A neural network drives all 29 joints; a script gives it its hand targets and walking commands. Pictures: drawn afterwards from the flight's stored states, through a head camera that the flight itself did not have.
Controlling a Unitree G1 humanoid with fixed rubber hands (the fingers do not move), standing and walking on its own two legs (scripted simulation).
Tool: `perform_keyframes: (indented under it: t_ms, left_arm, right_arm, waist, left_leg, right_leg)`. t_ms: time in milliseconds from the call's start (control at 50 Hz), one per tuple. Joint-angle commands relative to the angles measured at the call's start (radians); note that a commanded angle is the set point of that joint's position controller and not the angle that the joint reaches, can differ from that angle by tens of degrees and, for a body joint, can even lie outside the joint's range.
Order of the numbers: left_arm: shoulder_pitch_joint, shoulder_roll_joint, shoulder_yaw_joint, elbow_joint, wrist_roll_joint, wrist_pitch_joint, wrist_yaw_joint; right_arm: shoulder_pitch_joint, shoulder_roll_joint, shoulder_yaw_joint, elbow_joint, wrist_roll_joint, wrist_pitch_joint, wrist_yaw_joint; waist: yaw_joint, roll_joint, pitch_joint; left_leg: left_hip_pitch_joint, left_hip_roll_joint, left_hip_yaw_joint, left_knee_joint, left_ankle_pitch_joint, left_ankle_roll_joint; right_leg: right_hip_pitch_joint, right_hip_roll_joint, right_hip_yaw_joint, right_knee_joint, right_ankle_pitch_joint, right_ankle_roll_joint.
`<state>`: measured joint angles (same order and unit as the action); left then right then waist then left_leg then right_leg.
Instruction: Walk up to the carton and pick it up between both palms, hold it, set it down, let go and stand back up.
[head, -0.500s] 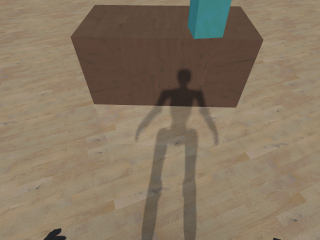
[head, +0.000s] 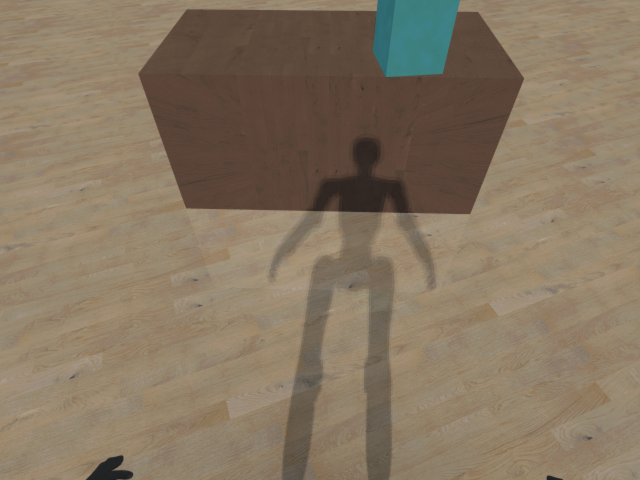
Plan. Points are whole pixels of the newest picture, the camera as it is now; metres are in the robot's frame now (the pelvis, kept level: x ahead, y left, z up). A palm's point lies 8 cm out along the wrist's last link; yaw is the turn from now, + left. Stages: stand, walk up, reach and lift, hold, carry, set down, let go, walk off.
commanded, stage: stand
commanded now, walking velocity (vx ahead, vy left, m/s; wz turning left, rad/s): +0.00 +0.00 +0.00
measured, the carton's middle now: (412, 24) +1.46 -0.25 -0.01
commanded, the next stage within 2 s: walk up in 0.68 s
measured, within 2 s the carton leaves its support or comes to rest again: neither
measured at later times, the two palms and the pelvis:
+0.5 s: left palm out of the picture +0.09 +0.31 -0.10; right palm out of the picture +0.08 -0.31 -0.11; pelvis +0.00 +0.00 +0.00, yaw +0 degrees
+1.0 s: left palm out of the picture +0.11 +0.31 -0.10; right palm out of the picture +0.09 -0.32 -0.11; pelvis +0.01 -0.01 +0.00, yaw -1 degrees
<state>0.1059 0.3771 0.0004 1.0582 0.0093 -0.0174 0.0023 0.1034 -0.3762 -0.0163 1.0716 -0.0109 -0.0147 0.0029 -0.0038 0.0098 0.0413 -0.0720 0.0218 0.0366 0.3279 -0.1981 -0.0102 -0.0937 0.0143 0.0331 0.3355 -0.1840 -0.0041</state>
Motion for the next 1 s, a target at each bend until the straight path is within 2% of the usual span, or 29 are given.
perform_keyframes:
  t_ms: [0, 20, 40, 100, 120, 140, 180, 200, 220, 260, 320, 360, 380, 420, 520, 560, 660, 680, 720, 780, 820, 840, 860, 880, 900, 920, 940, 960, 980]
  left_arm:
    - [-0.045, 0.194, 0.033, -0.048, 0.003, -0.007, 0.007]
    - [-0.034, 0.203, 0.037, -0.042, -0.003, -0.008, 0.008]
    - [-0.041, 0.202, 0.033, -0.043, -0.002, -0.011, 0.005]
    - [-0.050, 0.202, 0.036, -0.050, 0.001, -0.011, 0.005]
    - [-0.056, 0.192, 0.034, -0.053, -0.003, -0.010, 0.005]
    - [-0.057, 0.196, 0.035, -0.052, -0.003, -0.012, 0.004]
    - [-0.038, 0.194, 0.032, -0.043, -0.005, -0.014, 0.006]
    - [-0.041, 0.197, 0.035, -0.045, -0.002, -0.015, 0.005]
    - [-0.037, 0.200, 0.035, -0.045, 0.000, -0.012, 0.007]
    - [-0.038, 0.199, 0.038, -0.044, 0.001, -0.012, 0.007]
    - [-0.037, 0.205, 0.040, -0.041, -0.001, -0.010, 0.006]
    - [-0.045, 0.203, 0.042, -0.050, 0.002, -0.011, 0.008]
    - [-0.048, 0.207, 0.041, -0.047, -0.001, -0.011, 0.007]
    - [-0.047, 0.207, 0.039, -0.050, 0.001, -0.013, 0.007]
    - [-0.049, 0.191, 0.031, -0.050, -0.002, -0.011, 0.008]
    - [-0.044, 0.188, 0.029, -0.051, -0.002, -0.013, 0.009]
    - [-0.044, 0.206, 0.034, -0.046, -0.002, -0.010, 0.009]
    - [-0.036, 0.205, 0.034, -0.044, 0.000, -0.011, 0.009]
    - [-0.039, 0.196, 0.035, -0.049, 0.001, -0.011, 0.008]
    - [-0.050, 0.209, 0.039, -0.049, 0.000, -0.013, 0.010]
    - [-0.042, 0.195, 0.034, -0.054, -0.001, -0.014, 0.008]
    - [-0.047, 0.200, 0.033, -0.052, -0.004, -0.015, 0.008]
    - [-0.001, 0.276, 0.104, -0.137, 0.033, -0.011, -0.030]
    - [-0.062, 0.264, 0.102, -0.144, 0.036, 0.000, -0.045]
    - [-0.113, 0.254, 0.107, -0.174, 0.035, 0.010, -0.057]
    - [-0.076, 0.261, 0.114, -0.171, 0.038, 0.017, -0.060]
    - [-0.033, 0.258, 0.113, -0.175, 0.035, 0.018, -0.069]
    - [-0.009, 0.250, 0.117, -0.184, 0.030, 0.012, -0.076]
    - [-0.012, 0.242, 0.121, -0.196, 0.029, 0.004, -0.086]
  right_arm:
    - [-0.033, -0.197, -0.035, -0.046, 0.001, -0.013, -0.008]
    - [-0.030, -0.196, -0.034, -0.039, 0.000, -0.012, -0.009]
    - [-0.041, -0.186, -0.031, -0.046, 0.000, -0.012, -0.009]
    - [-0.027, -0.187, -0.033, -0.043, 0.001, -0.012, -0.008]
    - [-0.047, -0.189, -0.032, -0.044, 0.003, -0.012, -0.009]
    - [-0.033, -0.190, -0.034, -0.046, -0.002, -0.011, -0.009]
    - [-0.026, -0.192, -0.035, -0.038, 0.001, -0.011, -0.009]
    - [-0.033, -0.200, -0.036, -0.040, -0.004, -0.009, -0.010]
    - [-0.031, -0.199, -0.038, -0.040, -0.001, -0.009, -0.009]
    - [-0.036, -0.197, -0.036, -0.040, 0.000, -0.008, -0.009]
    - [-0.029, -0.193, -0.034, -0.039, 0.000, -0.013, -0.006]
    - [-0.039, -0.195, -0.037, -0.040, -0.001, -0.014, -0.005]
    - [-0.032, -0.191, -0.034, -0.038, -0.002, -0.013, -0.005]
    - [-0.042, -0.195, -0.036, -0.046, -0.001, -0.012, -0.007]
    - [-0.041, -0.188, -0.031, -0.040, 0.002, -0.012, -0.010]
    - [-0.036, -0.200, -0.037, -0.041, 0.001, -0.010, -0.008]
    - [-0.047, -0.187, -0.034, -0.042, 0.000, -0.008, -0.008]
    - [-0.043, -0.187, -0.032, -0.048, -0.002, -0.010, -0.008]
    - [-0.036, -0.196, -0.033, -0.040, 0.000, -0.011, -0.010]
    - [-0.034, -0.184, -0.033, -0.043, 0.002, -0.010, -0.009]
    - [-0.038, -0.186, -0.034, -0.049, -0.002, -0.012, -0.010]
    - [-0.046, -0.179, -0.030, -0.048, 0.001, -0.013, -0.008]
    - [0.066, -0.292, -0.096, -0.089, -0.017, -0.034, -0.001]
    - [0.146, -0.339, -0.119, -0.060, -0.020, -0.042, -0.001]
    - [0.185, -0.374, -0.143, -0.057, -0.025, -0.047, -0.006]
    - [0.138, -0.375, -0.146, -0.078, -0.026, -0.055, -0.009]
    - [0.095, -0.366, -0.147, -0.103, -0.023, -0.059, -0.010]
    - [0.076, -0.353, -0.141, -0.122, -0.030, -0.061, -0.008]
    - [0.085, -0.326, -0.135, -0.144, -0.031, -0.067, -0.009]
  waist:
    - [-0.003, -0.011, -0.026]
    - [-0.004, -0.015, -0.028]
    - [-0.001, 0.015, -0.031]
    - [-0.002, -0.013, -0.042]
    - [0.000, 0.007, -0.031]
    - [-0.006, -0.021, -0.040]
    - [0.000, -0.020, -0.029]
    - [0.000, 0.010, -0.045]
    - [-0.001, -0.013, -0.041]
    - [0.002, 0.006, -0.041]
    - [0.003, -0.024, -0.031]
    - [0.001, 0.005, -0.049]
    - [-0.001, -0.029, -0.049]
    - [-0.003, 0.005, -0.047]
    - [0.003, -0.032, -0.060]
    - [-0.002, -0.005, -0.063]
    - [-0.002, 0.004, -0.041]
    - [-0.002, -0.013, -0.056]
    - [-0.001, 0.003, -0.048]
    - [-0.005, -0.018, -0.039]
    - [0.001, 0.005, -0.046]
    - [0.002, -0.018, -0.031]
    - [-0.025, -0.020, -0.146]
    - [-0.078, 0.056, -0.048]
    - [-0.104, 0.153, 0.050]
    - [-0.069, 0.131, 0.084]
    - [-0.041, 0.090, 0.076]
    - [-0.025, 0.064, 0.099]
    - [-0.025, 0.049, 0.096]
  left_leg:
    - [-0.014, 0.112, -0.107, -0.062, 0.091, 0.035]
    - [-0.003, 0.112, -0.107, -0.067, 0.094, 0.033]
    - [-0.005, 0.113, -0.108, -0.065, 0.096, 0.030]
    - [-0.004, 0.113, -0.107, -0.067, 0.109, 0.028]
    - [-0.002, 0.115, -0.104, -0.062, 0.112, 0.032]
    - [0.001, 0.113, -0.102, -0.061, 0.114, 0.028]
    - [-0.006, 0.114, -0.109, -0.062, 0.114, 0.032]
    - [-0.001, 0.113, -0.100, -0.058, 0.103, 0.032]
    - [0.000, 0.113, -0.106, -0.063, 0.110, 0.031]
    - [-0.005, 0.109, -0.098, -0.066, 0.099, 0.029]
    - [-0.008, 0.110, -0.105, -0.069, 0.096, 0.031]
    - [0.000, 0.111, -0.096, -0.060, 0.110, 0.032]
    - [0.007, 0.110, -0.101, -0.070, 0.118, 0.029]
    - [0.014, 0.113, -0.097, -0.060, 0.141, 0.030]
    - [0.012, 0.113, -0.099, -0.053, 0.138, 0.030]
    - [0.018, 0.110, -0.098, -0.051, 0.138, 0.030]
    - [0.001, 0.110, -0.095, -0.051, 0.117, 0.030]
    - [0.012, 0.115, -0.101, -0.055, 0.130, 0.035]
    - [0.004, 0.116, -0.100, -0.060, 0.153, 0.033]
    - [0.009, 0.115, -0.093, -0.059, 0.141, 0.031]
    - [0.013, 0.116, -0.094, -0.056, 0.135, 0.033]
    - [0.004, 0.114, -0.100, -0.065, 0.141, 0.031]
    - [0.100, 0.114, -0.136, -0.003, -0.302, 0.091]
    - [0.156, 0.192, -0.260, -0.080, -0.528, 0.142]
    - [0.158, 0.347, -0.421, -0.218, -0.626, 0.225]
    - [0.098, 0.410, -0.458, -0.235, -0.592, 0.255]
    - [0.067, 0.429, -0.441, -0.230, -0.527, 0.254]
    - [0.071, 0.404, -0.427, -0.210, -0.462, 0.252]
    - [0.085, 0.382, -0.402, -0.190, -0.392, 0.247]
  right_leg:
    - [-0.030, -0.130, 0.103, -0.053, 0.155, -0.028]
    - [-0.046, -0.127, 0.104, -0.054, 0.136, -0.031]
    - [-0.042, -0.129, 0.105, -0.060, 0.114, -0.029]
    - [-0.031, -0.126, 0.100, -0.050, 0.137, -0.026]
    - [-0.044, -0.129, 0.106, -0.059, 0.150, -0.025]
    - [-0.037, -0.128, 0.100, -0.056, 0.140, -0.025]
    - [-0.038, -0.129, 0.105, -0.058, 0.143, -0.028]
    - [-0.025, -0.134, 0.112, -0.056, 0.144, -0.031]
    - [-0.030, -0.127, 0.102, -0.056, 0.150, -0.029]
    - [-0.030, -0.128, 0.106, -0.056, 0.135, -0.028]
    - [-0.035, -0.126, 0.106, -0.058, 0.140, -0.028]
    - [-0.030, -0.132, 0.107, -0.054, 0.166, -0.032]
    - [-0.032, -0.129, 0.102, -0.046, 0.163, -0.031]
    - [-0.039, -0.128, 0.103, -0.051, 0.181, -0.030]
    - [-0.022, -0.132, 0.102, -0.058, 0.177, -0.028]
    - [-0.023, -0.132, 0.109, -0.051, 0.193, -0.028]
    - [-0.033, -0.131, 0.105, -0.059, 0.175, -0.029]
    - [-0.020, -0.132, 0.100, -0.054, 0.181, -0.029]
    - [-0.014, -0.132, 0.103, -0.052, 0.196, -0.024]
    - [-0.025, -0.130, 0.105, -0.052, 0.205, -0.028]
    - [-0.029, -0.133, 0.102, -0.052, 0.189, -0.031]
    - [-0.037, -0.127, 0.103, -0.055, 0.188, -0.027]
    - [-0.091, -0.049, 0.068, 0.057, -0.292, -0.054]
    - [-0.337, -0.025, 0.048, 0.168, -0.419, -0.053]
    - [-0.519, 0.009, -0.011, 0.430, -0.366, -0.031]
    - [-0.566, -0.032, 0.051, 0.554, -0.342, -0.014]
    - [-0.539, -0.065, 0.082, 0.550, -0.329, -0.007]
    - [-0.538, -0.078, 0.087, 0.538, -0.304, -0.009]
    - [-0.541, -0.095, 0.097, 0.521, -0.278, -0.008]
